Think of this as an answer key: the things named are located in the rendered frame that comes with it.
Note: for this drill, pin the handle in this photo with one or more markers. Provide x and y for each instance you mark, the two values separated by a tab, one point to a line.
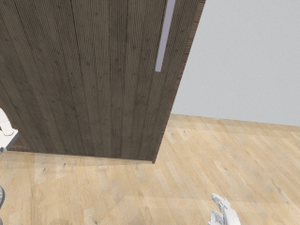
164	34

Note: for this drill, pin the wardrobe door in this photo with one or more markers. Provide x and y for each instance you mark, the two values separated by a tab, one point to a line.
20	140
79	77

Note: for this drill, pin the robot left hand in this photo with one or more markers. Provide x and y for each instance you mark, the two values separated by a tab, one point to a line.
8	135

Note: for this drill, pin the robot right hand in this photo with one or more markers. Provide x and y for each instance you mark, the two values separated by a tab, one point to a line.
229	216

